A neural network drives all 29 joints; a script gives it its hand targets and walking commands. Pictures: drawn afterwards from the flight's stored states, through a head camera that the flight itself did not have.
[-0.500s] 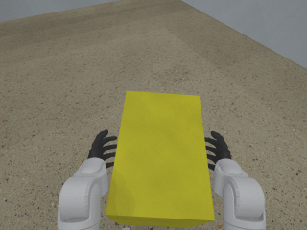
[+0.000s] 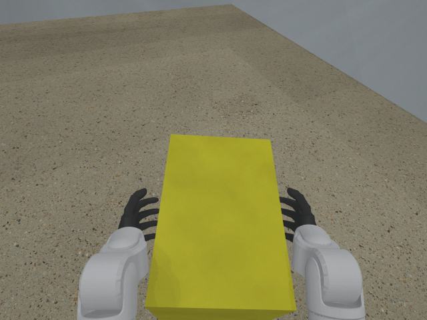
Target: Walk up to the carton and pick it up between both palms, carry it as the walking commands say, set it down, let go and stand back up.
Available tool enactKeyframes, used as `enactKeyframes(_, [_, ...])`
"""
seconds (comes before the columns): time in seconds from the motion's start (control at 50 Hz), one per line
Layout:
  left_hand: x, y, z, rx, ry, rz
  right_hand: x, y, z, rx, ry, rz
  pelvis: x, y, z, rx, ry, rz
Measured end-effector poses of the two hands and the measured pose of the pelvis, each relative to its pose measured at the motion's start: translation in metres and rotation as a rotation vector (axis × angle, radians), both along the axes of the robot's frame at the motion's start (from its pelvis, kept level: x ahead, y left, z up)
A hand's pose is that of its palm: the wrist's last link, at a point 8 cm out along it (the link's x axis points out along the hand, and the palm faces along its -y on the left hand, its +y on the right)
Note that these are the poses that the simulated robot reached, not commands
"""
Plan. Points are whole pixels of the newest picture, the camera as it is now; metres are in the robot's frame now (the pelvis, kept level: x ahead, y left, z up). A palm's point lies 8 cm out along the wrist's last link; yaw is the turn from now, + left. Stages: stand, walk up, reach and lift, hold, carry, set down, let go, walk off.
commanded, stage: carry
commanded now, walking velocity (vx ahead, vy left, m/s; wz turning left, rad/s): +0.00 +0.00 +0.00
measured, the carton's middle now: (215, 230) +0.30 +0.02 +0.01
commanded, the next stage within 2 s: hold in 2.00 s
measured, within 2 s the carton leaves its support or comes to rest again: neither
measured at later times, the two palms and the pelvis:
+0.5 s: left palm (127, 284) +0.17 +0.14 +0.09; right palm (323, 292) +0.17 -0.14 +0.09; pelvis -0.08 +0.01 -0.01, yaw -1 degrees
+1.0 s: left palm (130, 279) +0.17 +0.14 +0.09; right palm (325, 291) +0.17 -0.14 +0.09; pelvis -0.08 +0.01 -0.01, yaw -1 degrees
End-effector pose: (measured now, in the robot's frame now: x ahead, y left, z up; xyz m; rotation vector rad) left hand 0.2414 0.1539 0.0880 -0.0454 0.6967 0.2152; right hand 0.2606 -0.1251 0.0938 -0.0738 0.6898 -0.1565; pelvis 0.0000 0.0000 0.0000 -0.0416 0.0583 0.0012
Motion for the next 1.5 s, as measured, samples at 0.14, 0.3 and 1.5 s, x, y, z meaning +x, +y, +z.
enactKeyframes(0.14, [-0.023, -0.029, 0.010, 0.060, -0.033, -0.063, -0.042, -0.029, -0.006, 0.044, -0.031, -0.063, -0.035, -0.010, -0.006, 0.021, 0.006, -0.023])
enactKeyframes(0.3, [-0.046, -0.044, 0.004, 0.068, -0.007, -0.141, -0.084, -0.044, -0.008, 0.048, -0.006, -0.138, -0.059, -0.008, -0.008, 0.037, -0.010, -0.021])
enactKeyframes(1.5, [-0.049, -0.011, -0.005, 0.047, 0.004, -0.047, -0.061, -0.009, -0.009, 0.007, 0.002, -0.049, -0.068, 0.003, -0.009, 0.034, -0.013, -0.003])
